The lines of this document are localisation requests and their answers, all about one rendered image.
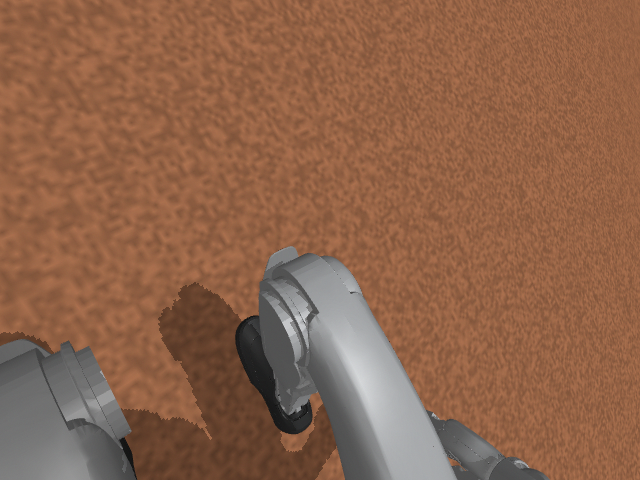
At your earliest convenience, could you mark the right robot arm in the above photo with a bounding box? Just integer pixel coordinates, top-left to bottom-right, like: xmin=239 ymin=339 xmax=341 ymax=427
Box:
xmin=489 ymin=457 xmax=550 ymax=480

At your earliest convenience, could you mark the left robot foot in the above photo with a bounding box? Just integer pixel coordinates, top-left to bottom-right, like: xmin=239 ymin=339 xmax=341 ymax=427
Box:
xmin=120 ymin=437 xmax=137 ymax=479

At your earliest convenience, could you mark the right robot hand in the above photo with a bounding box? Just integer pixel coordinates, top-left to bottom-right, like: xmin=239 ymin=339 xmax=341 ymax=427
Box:
xmin=426 ymin=410 xmax=506 ymax=480

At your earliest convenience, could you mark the right robot foot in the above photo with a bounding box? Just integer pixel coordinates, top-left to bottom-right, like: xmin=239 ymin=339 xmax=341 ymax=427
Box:
xmin=235 ymin=315 xmax=312 ymax=434

